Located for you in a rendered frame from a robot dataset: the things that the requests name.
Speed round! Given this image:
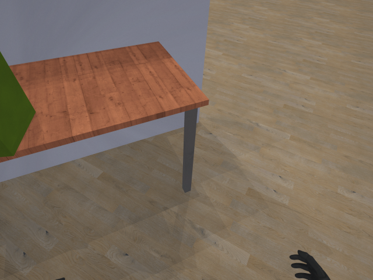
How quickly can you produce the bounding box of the carton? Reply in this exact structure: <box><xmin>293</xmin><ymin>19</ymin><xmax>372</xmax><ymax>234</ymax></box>
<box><xmin>0</xmin><ymin>52</ymin><xmax>36</xmax><ymax>157</ymax></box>

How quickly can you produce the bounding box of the table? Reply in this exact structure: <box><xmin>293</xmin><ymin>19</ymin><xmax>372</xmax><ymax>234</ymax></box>
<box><xmin>0</xmin><ymin>41</ymin><xmax>209</xmax><ymax>193</ymax></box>

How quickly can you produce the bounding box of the robot right hand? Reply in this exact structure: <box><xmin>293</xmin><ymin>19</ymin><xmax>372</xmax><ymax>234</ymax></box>
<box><xmin>290</xmin><ymin>250</ymin><xmax>330</xmax><ymax>280</ymax></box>

